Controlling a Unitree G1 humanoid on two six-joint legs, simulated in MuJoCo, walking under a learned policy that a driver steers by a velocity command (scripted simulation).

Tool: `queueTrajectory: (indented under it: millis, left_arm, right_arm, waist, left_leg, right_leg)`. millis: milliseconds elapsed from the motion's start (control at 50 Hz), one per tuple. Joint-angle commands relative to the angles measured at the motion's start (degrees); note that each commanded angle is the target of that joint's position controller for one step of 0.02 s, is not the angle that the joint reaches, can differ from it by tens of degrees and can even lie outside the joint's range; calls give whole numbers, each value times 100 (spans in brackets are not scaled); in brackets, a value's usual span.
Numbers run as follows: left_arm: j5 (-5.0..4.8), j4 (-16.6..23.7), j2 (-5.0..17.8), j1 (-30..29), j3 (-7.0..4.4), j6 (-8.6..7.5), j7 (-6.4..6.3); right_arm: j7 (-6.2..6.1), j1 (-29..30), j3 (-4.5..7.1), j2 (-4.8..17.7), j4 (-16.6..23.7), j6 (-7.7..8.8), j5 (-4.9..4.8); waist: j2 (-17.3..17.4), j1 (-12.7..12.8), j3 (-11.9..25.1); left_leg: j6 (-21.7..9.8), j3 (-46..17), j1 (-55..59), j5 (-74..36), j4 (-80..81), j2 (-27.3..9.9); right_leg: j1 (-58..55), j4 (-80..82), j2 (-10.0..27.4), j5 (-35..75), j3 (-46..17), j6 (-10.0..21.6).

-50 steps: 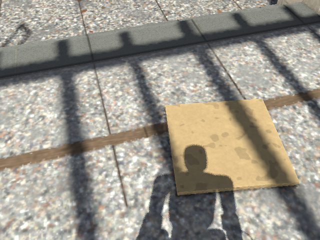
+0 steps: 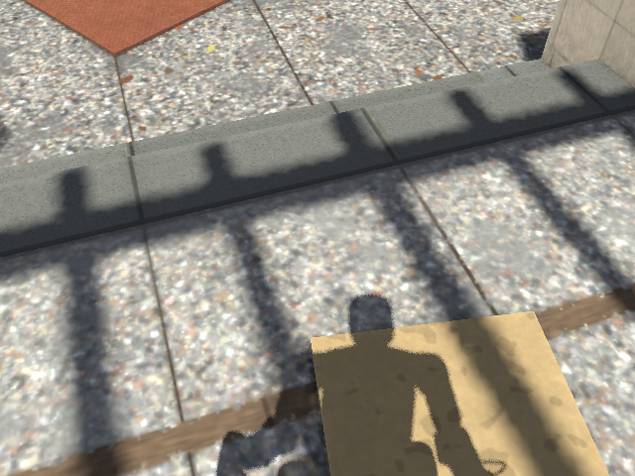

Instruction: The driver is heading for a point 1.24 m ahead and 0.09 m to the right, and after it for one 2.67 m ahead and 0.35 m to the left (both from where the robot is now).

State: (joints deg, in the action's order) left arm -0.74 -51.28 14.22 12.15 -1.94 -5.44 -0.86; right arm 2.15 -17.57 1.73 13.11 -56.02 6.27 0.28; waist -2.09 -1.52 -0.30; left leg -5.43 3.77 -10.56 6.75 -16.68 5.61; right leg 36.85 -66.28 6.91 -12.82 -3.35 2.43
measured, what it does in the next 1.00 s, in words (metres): walks ahead: right foot 0.03 m higher, then left foot 0.03 m lower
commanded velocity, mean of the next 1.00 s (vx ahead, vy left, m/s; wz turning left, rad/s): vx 0.50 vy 0.00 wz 0.00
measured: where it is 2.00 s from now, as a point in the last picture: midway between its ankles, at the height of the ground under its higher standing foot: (302, 317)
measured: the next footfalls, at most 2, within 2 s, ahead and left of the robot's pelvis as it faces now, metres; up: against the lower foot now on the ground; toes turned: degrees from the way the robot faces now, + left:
right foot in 0.26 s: +0.33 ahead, -0.17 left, +0.03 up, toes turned -2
left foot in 0.80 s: +0.41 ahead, +0.08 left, +0.00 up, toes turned +4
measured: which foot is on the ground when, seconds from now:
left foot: down 0.00-0.32, up 0.34-0.78, down 0.80-1.00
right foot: up 0.00-0.24, down 0.26-0.78, up 0.80-1.00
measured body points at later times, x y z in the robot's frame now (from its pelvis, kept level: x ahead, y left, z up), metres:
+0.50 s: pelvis +0.25 -0.07 +0.02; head +0.27 -0.09 +0.47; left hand +0.29 +0.19 -0.11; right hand +0.37 -0.34 -0.11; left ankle +0.26 +0.08 -0.66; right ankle +0.28 -0.17 -0.73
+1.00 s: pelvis +0.43 +0.00 -0.01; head +0.43 +0.04 +0.44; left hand +0.63 +0.22 -0.12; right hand +0.32 -0.21 -0.14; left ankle +0.37 +0.08 -0.74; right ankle +0.49 -0.16 -0.61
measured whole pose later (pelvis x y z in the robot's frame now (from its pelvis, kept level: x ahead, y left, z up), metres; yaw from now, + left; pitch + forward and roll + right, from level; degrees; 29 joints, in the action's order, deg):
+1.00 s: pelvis +0.43 +0.00 -0.01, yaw +1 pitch +2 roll -1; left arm -1.1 -48.7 11.1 3.5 -1.6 -4.4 0.2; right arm 1.6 -30.5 0.7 7.5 -64.3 4.7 0.9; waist -2.8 -4.7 2.9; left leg -3.7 3.4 -9.7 19.9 -27.4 1.4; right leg 46.1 -78.5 5.3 -8.9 -0.7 2.9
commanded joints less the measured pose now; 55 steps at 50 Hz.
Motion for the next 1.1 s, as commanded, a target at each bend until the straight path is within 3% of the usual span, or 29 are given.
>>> queueTrajectory:
  millis: [20,100,180,240,260,280,300,320,340,380,420,460,560,680,720,740,760,780,800,820,840,860,880,900,920,940,980,1020,1100]
  left_arm:
    - [81,226,279,264,-80,36,-54]
    - [43,432,184,-570,-40,-4,6]
    - [-33,689,177,-1360,17,-45,124]
    - [-51,767,325,-1209,-23,-108,211]
    - [-28,663,455,-751,-104,-129,217]
    - [-18,427,838,-192,-270,-167,209]
    - [-39,134,1092,931,-437,-166,208]
    - [-57,-172,1293,2085,-553,-51,146]
    - [-5,-158,1125,1912,-406,-59,137]
    - [10,71,660,694,-257,-72,167]
    - [47,129,237,53,-123,-92,247]
    - [62,34,345,69,-165,-75,263]
    - [94,-92,704,124,-272,-73,105]
    - [-31,-175,884,-207,-395,-23,59]
    - [-35,-224,875,-255,-422,57,45]
    - [-17,-234,835,-345,-421,117,29]
    - [6,-217,746,-536,-392,186,11]
    - [111,-205,539,-635,-318,232,11]
    - [183,-92,23,-881,-171,205,107]
    - [111,74,-724,-711,16,98,187]
    - [-234,39,-715,388,24,-98,280]
    - [-389,284,-214,-112,-30,-181,291]
    - [-303,472,156,-878,-58,-165,236]
    - [-144,483,85,-960,-34,-65,133]
    - [-38,505,193,-850,-61,1,81]
    - [-22,520,309,-848,-102,51,79]
    - [-3,603,146,-1045,-61,96,61]
    - [6,761,26,-1481,-39,103,72]
    - [-84,1017,-273,-2306,24,94,203]
  right_arm:
    - [-106,260,124,753,318,111,0]
    - [-205,-248,126,829,205,-4,-73]
    - [-205,-640,160,981,90,-114,-142]
    - [-213,-631,181,1031,50,-202,-160]
    - [-232,-499,169,1027,71,-236,-146]
    - [-214,-913,38,590,39,-215,-124]
    - [-194,-888,-78,392,116,-168,-126]
    - [-148,-596,-109,446,225,-67,-102]
    - [-96,-314,-24,640,388,53,-77]
    - [-132,333,97,873,552,82,-271]
    - [-230,249,147,647,522,-92,-264]
    - [-192,-15,137,403,428,-251,-185]
    - [-143,687,222,499,593,-368,-135]
    - [-146,959,352,679,653,-472,-128]
    - [-151,718,391,671,605,-474,-137]
    - [-156,320,427,662,480,-472,-160]
    - [-161,-425,487,644,214,-462,-175]
    - [-137,-1390,611,774,-219,-442,-165]
    - [-49,-1886,551,698,-554,-408,-74]
    - [60,-1654,295,587,-526,-287,24]
    - [133,-1374,308,822,-339,-193,53]
    - [202,-1017,282,748,-320,-141,-5]
    - [211,-497,175,486,-130,-89,-10]
    - [174,-26,110,472,-45,-57,46]
    - [98,166,83,520,-14,-27,57]
    - [5,26,25,405,-79,7,75]
    - [-161,-716,-12,370,-346,39,74]
    - [-302,-1325,-19,354,-489,13,41]
    - [-424,-1715,-51,269,-542,-98,6]
  waist:
    - [414,283,-279]
    - [420,-37,-273]
    - [458,-337,-418]
    - [679,-95,-358]
    - [757,221,-145]
    - [301,284,512]
    - [-108,779,1467]
    - [-789,1273,2288]
    - [-805,1069,2149]
    - [-111,597,1008]
    - [-182,175,577]
    - [-312,-33,452]
    - [-420,-169,305]
    - [-399,-332,190]
    - [-373,-392,72]
    - [-342,-542,55]
    - [-202,-887,166]
    - [400,-1255,415]
    - [1612,-1246,174]
    - [2681,-560,-140]
    - [2873,72,302]
    - [1610,199,-88]
    - [597,96,-393]
    - [254,272,-394]
    - [451,385,-397]
    - [602,361,-362]
    - [719,140,-318]
    - [608,-119,-222]
    - [701,-384,-278]
  left_leg:
    - [-1014,-1251,-637,-249,1224,-1633]
    - [-781,-1047,-7,-299,1103,-1602]
    - [-712,-1027,513,-22,951,-1739]
    - [-615,-1141,831,-267,617,-1994]
    - [-485,-1025,852,-1115,157,-1916]
    - [-245,-644,237,-2431,-952,-1492]
    - [184,-196,-1111,-2344,-2633,-1086]
    - [403,-159,-2225,-45,-4485,-563]
    - [230,-1020,-2688,2042,-5158,-632]
    - [127,-828,-2862,1605,-4882,-1058]
    - [188,-662,-2452,1272,-4518,-1214]
    - [289,-519,-2121,818,-4411,-1154]
    - [504,-387,-2085,-256,-3249,-1112]
    - [445,-341,-1524,42,-2495,-1310]
    - [379,-238,-1322,595,-2297,-1349]
    - [343,-121,-1014,834,-2117,-1317]
    - [286,95,-221,792,-1648,-1177]
    - [250,126,828,999,-1278,-972]
    - [240,-484,1330,570,-1479,-1334]
    - [223,-1799,998,-1138,-1655,-1561]
    - [-676,-3930,1336,-1036,-351,-2449]
    - [-1069,-4329,955,592,142,-2958]
    - [-888,-3540,326,1171,193,-2761]
    - [-669,-3033,-207,1267,234,-2425]
    - [-526,-2664,-485,888,351,-2223]
    - [-402,-2352,-502,322,428,-2085]
    - [-327,-1774,-133,-1137,521,-1891]
    - [-178,-1367,582,-2230,534,-1800]
    - [32,-838,1230,-2501,744,-1651]
  right_leg:
    - [124,740,279,849,-15,-184]
    - [255,2112,113,1659,164,-214]
    - [63,3116,-186,1210,478,-232]
    - [-449,3419,-345,477,569,6]
    - [-1059,3601,-513,409,674,121]
    - [-2670,3484,-553,531,612,368]
    - [-4570,3656,191,5,-661,862]
    - [-5924,4376,1130,-886,-2295,1300]
    - [-5795,4715,1350,-286,-2848,1212]
    - [-4362,5000,987,506,-1670,801]
    - [-3275,5295,691,551,-1052,682]
    - [-2727,5612,546,433,-689,793]
    - [-2621,5808,519,559,-170,715]
    - [-3057,5752,719,261,192,518]
    - [-3166,5411,776,113,257,508]
    - [-3080,5019,754,43,343,487]
    - [-2745,4203,572,171,573,403]
    - [-2185,2330,75,323,839,286]
    - [-595,-273,-410,-1635,895,159]
    - [985,-2587,-771,-2359,397,277]
    - [1745,-3029,-1155,-2005,-218,384]
    - [2546,-3257,-752,-1509,-75,384]
    - [2470,-2785,-325,-681,-226,422]
    - [2080,-2485,-90,-167,-87,306]
    - [1770,-1977,27,184,-63,179]
    - [1558,-1620,111,469,-76,94]
    - [1523,-1031,58,762,130,-43]
    - [1680,-102,-15,1015,350,-88]
    - [1255,1656,-303,1297,737,-76]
